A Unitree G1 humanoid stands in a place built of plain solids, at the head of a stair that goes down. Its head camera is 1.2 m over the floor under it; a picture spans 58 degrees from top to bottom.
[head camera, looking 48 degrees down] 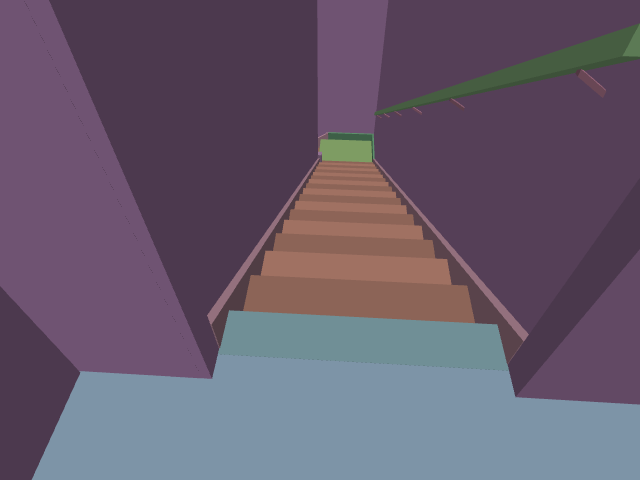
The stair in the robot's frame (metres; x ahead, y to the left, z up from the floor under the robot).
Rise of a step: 0.19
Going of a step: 0.29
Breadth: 0.86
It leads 4 degrees to the right of straight ahead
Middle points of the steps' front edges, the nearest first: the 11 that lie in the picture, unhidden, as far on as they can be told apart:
0.75 -0.13 0.00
1.03 -0.15 -0.19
1.32 -0.17 -0.37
1.61 -0.19 -0.56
1.90 -0.20 -0.74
2.18 -0.22 -0.93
2.47 -0.24 -1.11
2.76 -0.26 -1.30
3.05 -0.27 -1.49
3.33 -0.29 -1.67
3.62 -0.31 -1.86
